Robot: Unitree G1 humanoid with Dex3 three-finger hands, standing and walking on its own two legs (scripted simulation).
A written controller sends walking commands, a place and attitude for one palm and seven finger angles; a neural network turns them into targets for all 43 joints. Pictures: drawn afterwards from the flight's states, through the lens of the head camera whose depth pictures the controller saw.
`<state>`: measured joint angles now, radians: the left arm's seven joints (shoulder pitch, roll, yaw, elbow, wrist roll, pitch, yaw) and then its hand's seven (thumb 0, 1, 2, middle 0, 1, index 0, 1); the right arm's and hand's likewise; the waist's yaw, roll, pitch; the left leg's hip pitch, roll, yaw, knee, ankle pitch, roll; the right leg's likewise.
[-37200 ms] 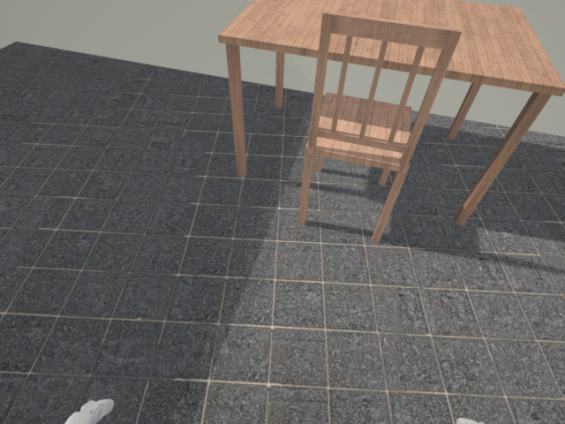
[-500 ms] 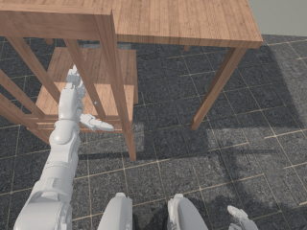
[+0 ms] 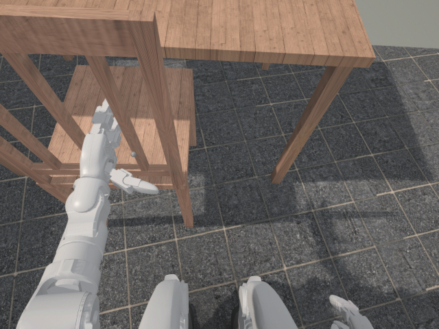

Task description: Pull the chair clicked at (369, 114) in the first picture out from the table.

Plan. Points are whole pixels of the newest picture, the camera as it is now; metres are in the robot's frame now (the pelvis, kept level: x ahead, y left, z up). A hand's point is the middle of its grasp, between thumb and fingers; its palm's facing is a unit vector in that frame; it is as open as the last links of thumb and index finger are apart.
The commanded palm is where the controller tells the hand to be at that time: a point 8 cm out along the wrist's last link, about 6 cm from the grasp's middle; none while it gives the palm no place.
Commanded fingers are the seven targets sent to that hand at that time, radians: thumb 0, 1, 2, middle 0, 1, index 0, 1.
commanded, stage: hook a spindle and tug to test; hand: left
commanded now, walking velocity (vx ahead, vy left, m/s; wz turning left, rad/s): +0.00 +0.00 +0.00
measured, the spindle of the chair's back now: (69, 125) +0.46 +0.26 +0.04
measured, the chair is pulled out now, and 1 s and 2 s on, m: -0.01 -0.01 0.04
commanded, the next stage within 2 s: step backward, pulling the chair out in 1.48 s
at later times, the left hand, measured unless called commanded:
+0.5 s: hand (133, 153) +0.42 +0.15 +0.02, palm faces -0.02 -1.00 -0.04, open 12.7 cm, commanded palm +0.40 +0.20 +0.02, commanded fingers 0.00 0.17 0.59 -0.50 -1.45 -0.50 -1.45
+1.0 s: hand (138, 149) +0.43 +0.14 +0.02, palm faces -0.03 -1.00 -0.02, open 5.3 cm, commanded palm +0.39 +0.20 +0.02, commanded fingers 0.00 0.90 0.90 -0.50 -1.45 -0.50 -1.45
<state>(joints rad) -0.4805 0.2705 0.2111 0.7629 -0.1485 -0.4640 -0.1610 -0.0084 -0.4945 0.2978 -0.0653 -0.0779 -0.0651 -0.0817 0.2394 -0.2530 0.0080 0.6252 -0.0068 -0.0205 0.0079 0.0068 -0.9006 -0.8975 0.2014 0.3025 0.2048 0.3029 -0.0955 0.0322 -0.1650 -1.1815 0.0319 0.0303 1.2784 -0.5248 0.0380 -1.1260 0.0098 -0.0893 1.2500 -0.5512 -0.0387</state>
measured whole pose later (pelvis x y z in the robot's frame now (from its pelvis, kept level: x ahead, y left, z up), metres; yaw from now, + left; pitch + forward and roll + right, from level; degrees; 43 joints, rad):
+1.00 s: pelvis +0.01 +0.00 +0.00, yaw -1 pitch +25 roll -2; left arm -0.42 0.24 0.20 0.68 -0.14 -0.45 -0.11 0.02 0.75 0.82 -0.39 -1.40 -0.43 -1.41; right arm 0.25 -0.24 0.01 0.60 -0.01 0.01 0.03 0.01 -0.90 -0.90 0.20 0.30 0.20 0.30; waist -0.10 0.03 -0.18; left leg -1.16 0.04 0.05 1.26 -0.54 0.04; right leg -1.11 0.02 -0.07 1.24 -0.56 -0.03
